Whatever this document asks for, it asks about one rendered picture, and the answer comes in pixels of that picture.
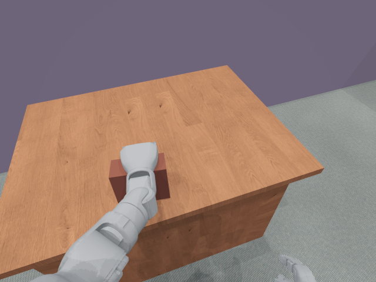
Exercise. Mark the right robot hand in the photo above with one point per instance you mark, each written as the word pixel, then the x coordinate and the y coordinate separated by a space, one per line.
pixel 301 273

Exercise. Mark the left robot hand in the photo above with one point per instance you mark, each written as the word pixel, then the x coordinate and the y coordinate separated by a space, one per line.
pixel 139 155

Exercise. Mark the sponge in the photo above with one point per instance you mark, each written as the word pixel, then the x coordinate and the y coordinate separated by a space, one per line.
pixel 117 177

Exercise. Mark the robot left upper arm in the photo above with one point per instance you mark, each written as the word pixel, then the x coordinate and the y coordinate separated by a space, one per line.
pixel 96 259

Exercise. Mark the left robot forearm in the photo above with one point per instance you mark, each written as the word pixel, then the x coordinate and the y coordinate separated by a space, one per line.
pixel 123 224

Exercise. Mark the table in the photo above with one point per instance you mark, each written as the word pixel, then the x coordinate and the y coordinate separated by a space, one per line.
pixel 229 161

